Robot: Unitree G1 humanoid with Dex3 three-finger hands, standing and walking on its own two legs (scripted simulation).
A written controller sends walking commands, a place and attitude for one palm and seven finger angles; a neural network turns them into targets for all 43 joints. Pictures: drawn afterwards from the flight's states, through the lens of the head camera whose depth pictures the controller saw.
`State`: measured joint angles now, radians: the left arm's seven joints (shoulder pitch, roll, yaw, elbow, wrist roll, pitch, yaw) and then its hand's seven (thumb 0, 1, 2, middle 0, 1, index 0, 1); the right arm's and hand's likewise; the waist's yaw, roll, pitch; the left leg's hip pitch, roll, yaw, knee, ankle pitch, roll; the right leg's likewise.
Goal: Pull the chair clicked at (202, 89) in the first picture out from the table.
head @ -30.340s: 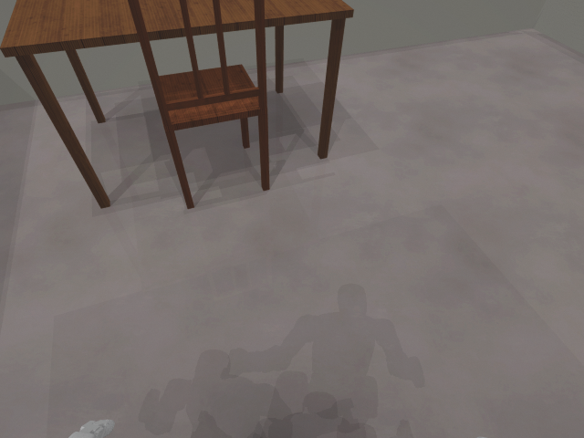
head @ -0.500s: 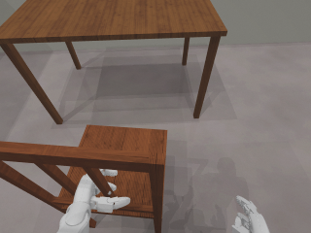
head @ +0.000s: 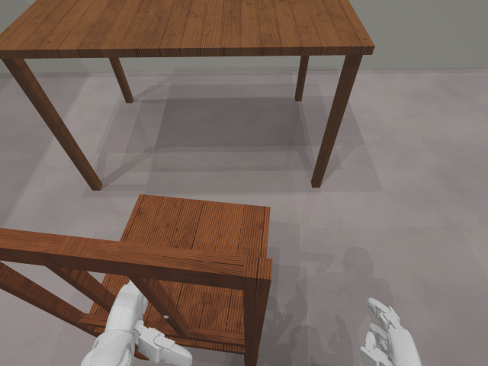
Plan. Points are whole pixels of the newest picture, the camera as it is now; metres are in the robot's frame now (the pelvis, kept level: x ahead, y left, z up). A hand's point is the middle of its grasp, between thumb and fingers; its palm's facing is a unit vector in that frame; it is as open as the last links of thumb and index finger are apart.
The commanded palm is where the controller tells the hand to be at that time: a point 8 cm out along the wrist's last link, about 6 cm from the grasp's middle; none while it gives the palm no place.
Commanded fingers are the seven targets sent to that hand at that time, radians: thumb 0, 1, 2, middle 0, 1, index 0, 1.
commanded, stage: draw the fingers out of the gap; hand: left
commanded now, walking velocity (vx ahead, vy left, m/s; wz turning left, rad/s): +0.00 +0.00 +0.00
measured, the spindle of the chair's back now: (107, 300) +0.23 +0.23 -0.02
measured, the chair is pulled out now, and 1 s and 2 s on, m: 0.64 0.64 0.63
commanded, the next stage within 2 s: draw the hand back to the body in 0.78 s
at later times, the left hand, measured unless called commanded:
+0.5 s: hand out of the picture +0.14 +0.14 -0.03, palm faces +0.00 -0.99 -0.16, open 17.5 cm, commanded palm +0.11 +0.18 +0.00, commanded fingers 0.00 -0.55 0.20 0.00 0.00 0.00 0.00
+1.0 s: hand out of the picture +0.09 +0.14 -0.01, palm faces +0.07 -0.99 -0.07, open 17.5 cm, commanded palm +0.06 +0.20 +0.02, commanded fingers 0.00 -0.55 0.20 0.00 0.00 0.00 0.00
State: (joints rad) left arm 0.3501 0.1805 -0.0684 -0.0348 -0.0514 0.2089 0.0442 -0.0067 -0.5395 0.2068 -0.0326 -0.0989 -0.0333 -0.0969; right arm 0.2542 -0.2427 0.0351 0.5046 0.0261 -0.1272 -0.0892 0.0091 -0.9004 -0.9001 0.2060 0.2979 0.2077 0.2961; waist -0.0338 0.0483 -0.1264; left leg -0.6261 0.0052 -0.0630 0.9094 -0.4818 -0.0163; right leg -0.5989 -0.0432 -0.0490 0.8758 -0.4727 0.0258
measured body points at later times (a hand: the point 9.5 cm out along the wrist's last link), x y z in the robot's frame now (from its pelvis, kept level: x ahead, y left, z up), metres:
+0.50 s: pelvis -0.01 +0.00 -0.01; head +0.02 +0.00 +0.44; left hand +0.13 +0.19 -0.01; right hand +0.18 -0.23 -0.08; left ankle -0.02 +0.13 -0.69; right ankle -0.03 -0.14 -0.69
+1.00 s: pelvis -0.02 +0.00 -0.03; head +0.01 +0.00 +0.42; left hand +0.09 +0.19 +0.00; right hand +0.18 -0.23 -0.08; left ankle -0.02 +0.13 -0.69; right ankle -0.03 -0.14 -0.69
